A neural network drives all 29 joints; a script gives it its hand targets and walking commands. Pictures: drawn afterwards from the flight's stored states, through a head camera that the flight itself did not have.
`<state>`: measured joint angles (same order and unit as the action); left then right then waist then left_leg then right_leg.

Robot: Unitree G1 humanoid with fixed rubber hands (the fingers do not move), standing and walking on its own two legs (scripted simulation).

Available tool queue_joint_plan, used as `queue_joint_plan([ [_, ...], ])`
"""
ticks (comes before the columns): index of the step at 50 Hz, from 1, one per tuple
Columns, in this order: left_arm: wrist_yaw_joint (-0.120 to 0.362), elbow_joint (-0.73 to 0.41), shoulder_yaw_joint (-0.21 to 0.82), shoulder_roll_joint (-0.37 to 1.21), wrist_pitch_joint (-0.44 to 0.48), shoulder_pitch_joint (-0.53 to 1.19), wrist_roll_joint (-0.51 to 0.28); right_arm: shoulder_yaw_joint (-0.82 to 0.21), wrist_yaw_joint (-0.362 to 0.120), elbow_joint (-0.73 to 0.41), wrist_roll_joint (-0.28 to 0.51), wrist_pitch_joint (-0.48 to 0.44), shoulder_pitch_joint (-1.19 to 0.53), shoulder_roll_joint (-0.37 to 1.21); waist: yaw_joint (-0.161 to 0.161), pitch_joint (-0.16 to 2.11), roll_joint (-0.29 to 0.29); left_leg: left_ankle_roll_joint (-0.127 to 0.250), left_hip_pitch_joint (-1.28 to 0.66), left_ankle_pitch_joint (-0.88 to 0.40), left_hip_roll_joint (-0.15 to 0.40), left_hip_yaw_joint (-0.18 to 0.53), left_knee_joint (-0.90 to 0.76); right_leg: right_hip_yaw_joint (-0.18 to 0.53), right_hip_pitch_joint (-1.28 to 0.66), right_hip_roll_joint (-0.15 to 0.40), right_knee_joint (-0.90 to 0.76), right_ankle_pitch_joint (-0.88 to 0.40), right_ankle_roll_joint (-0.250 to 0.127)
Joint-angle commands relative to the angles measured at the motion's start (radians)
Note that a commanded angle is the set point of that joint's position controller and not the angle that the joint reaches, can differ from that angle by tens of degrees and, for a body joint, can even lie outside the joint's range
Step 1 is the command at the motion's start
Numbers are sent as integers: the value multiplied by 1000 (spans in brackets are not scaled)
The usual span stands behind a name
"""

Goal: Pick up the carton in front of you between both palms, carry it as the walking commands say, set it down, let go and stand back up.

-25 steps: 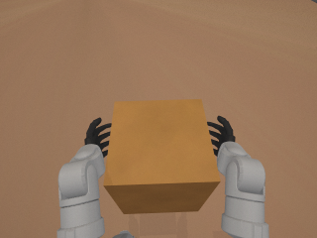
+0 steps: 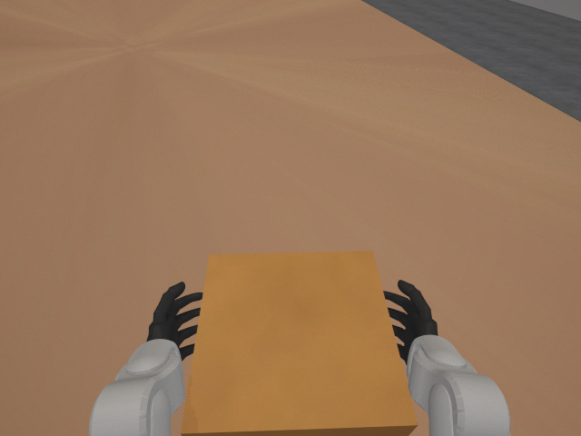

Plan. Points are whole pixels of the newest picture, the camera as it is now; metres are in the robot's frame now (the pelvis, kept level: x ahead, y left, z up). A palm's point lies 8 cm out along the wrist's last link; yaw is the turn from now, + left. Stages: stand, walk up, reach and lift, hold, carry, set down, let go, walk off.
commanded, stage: carry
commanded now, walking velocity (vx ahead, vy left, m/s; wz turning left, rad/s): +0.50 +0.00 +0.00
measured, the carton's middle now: (293, 370) +0.22 +0.00 +0.02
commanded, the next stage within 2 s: none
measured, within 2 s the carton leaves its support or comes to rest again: neither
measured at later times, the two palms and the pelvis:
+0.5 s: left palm (219, 181) +0.55 +0.12 +0.09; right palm (374, 180) +0.56 -0.18 +0.09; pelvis +0.34 -0.04 +0.01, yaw +3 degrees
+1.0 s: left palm (215, 123) +0.80 +0.16 +0.08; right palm (338, 125) +0.80 -0.14 +0.09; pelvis +0.58 +0.01 -0.01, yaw +0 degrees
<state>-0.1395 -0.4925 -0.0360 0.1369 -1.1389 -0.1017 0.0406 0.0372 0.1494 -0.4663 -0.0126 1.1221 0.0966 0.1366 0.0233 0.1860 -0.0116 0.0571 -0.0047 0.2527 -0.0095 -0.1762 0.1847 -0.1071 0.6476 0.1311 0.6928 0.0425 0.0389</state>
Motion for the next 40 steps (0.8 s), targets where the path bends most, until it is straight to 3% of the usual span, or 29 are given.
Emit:
queue_joint_plan([
  [1, -6, -87, 526, 631, 8, 337, -156, -499, -33, -105, 162, 2, -317, 597, -5, -98, 128, 65, 21, -311, 223, 86, -92, -57, 25, -28, -79, -63, -9],
  [4, -19, -93, 512, 579, -2, 351, -165, -480, -10, -104, 150, 12, -323, 552, -3, -135, 140, 61, -36, -427, 236, 68, -68, -81, -13, -49, -161, -59, -43],
  [5, -24, -89, 502, 564, -3, 357, -166, -476, -2, -104, 148, 13, -334, 539, -5, -128, 148, 52, -58, -523, 237, 52, -30, -91, -53, -60, -184, -58, -58],
  [7, -32, -78, 489, 549, -2, 353, -173, -479, 8, -115, 153, 13, -358, 525, -19, -47, 187, 24, -86, -817, 231, 10, 141, -152, -232, -128, -198, 3, -76],
  [8, -35, -69, 485, 551, 1, 342, -176, -483, 11, -120, 157, 14, -365, 524, -41, 23, 169, -4, -44, -865, 198, -43, 321, -198, -415, -181, -249, 40, -79],
  [9, -34, -72, 478, 558, 4, 342, -176, -489, 12, -127, 161, 13, -379, 521, -57, 105, 100, -28, 115, -666, 169, -40, 541, -101, -644, -109, -243, 118, -79],
  [10, -32, -69, 471, 551, 6, 367, -177, -512, 11, -151, 170, 15, -381, 540, -61, 240, -130, -76, 451, -387, 76, -4, 893, 398, -935, 201, -285, 327, -229],
  [11, -26, -52, 479, 588, 10, 326, -187, -523, 4, -169, 177, 14, -382, 547, -57, 236, -301, -82, 615, 182, -50, 83, 1099, 687, -923, 297, -470, 191, -300],
  [12, -15, -67, 484, 621, 14, 336, -192, -541, -1, -144, 181, 9, -384, 600, -46, 208, -215, -47, 658, 178, 31, 184, 1202, 561, -889, 281, -448, 55, -281],
  [14, 10, -77, 516, 703, 33, 357, -197, -537, -20, -121, 170, -8, -372, 680, -39, 164, -39, -16, 617, 87, 124, 200, 1101, 364, -690, 225, -450, 1, -208],
  [16, 34, -92, 547, 739, 47, 377, -210, -543, -33, -101, 148, -23, -351, 730, -30, 139, -56, -23, 550, 9, 144, 173, 956, 237, -569, 183, -521, 155, -149],
  [19, 57, -95, 563, 725, 52, 345, -213, -543, -35, -90, 115, -34, -304, 738, -30, 84, -109, -52, 554, -48, 145, 118, 774, 138, -521, 154, -591, 224, -154],
  [22, 62, -105, 559, 681, 47, 326, -217, -548, -27, -111, 112, -31, -294, 714, -29, 14, -110, -83, 610, -137, 145, 74, 579, 87, -546, 138, -627, 199, -166],
  [24, 53, -122, 547, 648, 42, 316, -215, -552, -21, -137, 125, -24, -301, 689, -33, -12, -111, -85, 617, -203, 134, 47, 488, 54, -574, 125, -626, 155, -157],
  [29, 4, -113, 493, 553, 15, 278, -179, -537, 1, -167, 148, 11, -313, 576, -41, -65, -132, -71, 572, -265, 77, -20, 348, -55, -645, 94, -491, -280, -126],
  [31, -13, -116, 480, 532, 5, 276, -170, -525, 6, -169, 159, 23, -312, 543, -41, -55, -149, -62, 470, -300, 58, -38, 291, -80, -649, 86, -399, -342, -96],
  [33, -21, -128, 482, 523, -5, 302, -175, -509, 10, -162, 159, 29, -302, 529, -21, -2, -92, -61, 221, -412, 18, -88, 172, -134, -580, 34, -200, -381, -44],
  [34, -24, -133, 486, 516, -9, 317, -178, -496, 11, -160, 157, 30, -301, 520, -14, 52, -37, -63, 40, -613, 129, 17, 190, -118, -473, 8, -66, -190, -7],
  [35, -24, -153, 509, 524, -18, 341, -195, -487, 12, -150, 155, 30, -307, 518, -5, 184, 174, 48, -222, -1047, 350, 259, 300, -78, -298, -51, 180, 197, 24],
  [36, -17, -171, 527, 541, -21, 320, -212, -490, 9, -137, 174, 27, -282, 543, 5, 289, 292, 172, -300, -1024, 439, 428, 235, -7, -176, -123, 358, 508, 32],
  [37, -9, -176, 548, 582, -18, 321, -219, -495, 0, -149, 188, 20, -267, 584, -8, 262, 231, 163, -202, -884, 428, 392, 167, 65, -179, -89, 383, 547, 14],
  [38, 0, -181, 562, 630, -9, 346, -217, -504, -12, -159, 194, 10, -282, 634, -9, 259, 191, 137, -148, -778, 398, 340, 138, 91, -190, -66, 340, 530, -7],
  [39, 10, -180, 573, 676, 0, 368, -215, -517, -25, -167, 195, -1, -307, 680, -14, 229, 149, 97, -68, -714, 362, 262, 120, 102, -233, -32, 216, 521, -17],
  [40, 19, -169, 579, 716, 10, 379, -214, -529, -38, -170, 193, -10, -335, 714, -19, 204, 141, 64, 0, -636, 326, 207, 99, 89, -286, -32, 87, 502, -17],
])
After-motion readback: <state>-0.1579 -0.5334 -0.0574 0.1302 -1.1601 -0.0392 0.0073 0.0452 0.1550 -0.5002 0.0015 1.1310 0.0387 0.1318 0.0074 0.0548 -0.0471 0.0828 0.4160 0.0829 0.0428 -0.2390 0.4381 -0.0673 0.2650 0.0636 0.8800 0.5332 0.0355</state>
